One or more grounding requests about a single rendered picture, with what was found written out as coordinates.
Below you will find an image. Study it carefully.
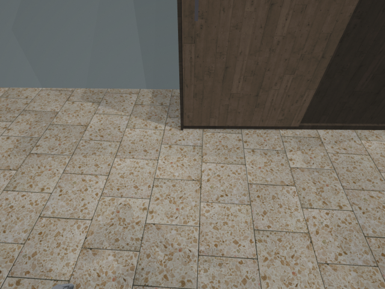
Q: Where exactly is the wardrobe door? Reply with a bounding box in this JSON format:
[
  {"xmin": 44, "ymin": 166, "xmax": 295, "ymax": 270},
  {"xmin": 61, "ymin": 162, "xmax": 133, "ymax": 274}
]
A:
[
  {"xmin": 182, "ymin": 0, "xmax": 359, "ymax": 126},
  {"xmin": 301, "ymin": 0, "xmax": 385, "ymax": 123}
]

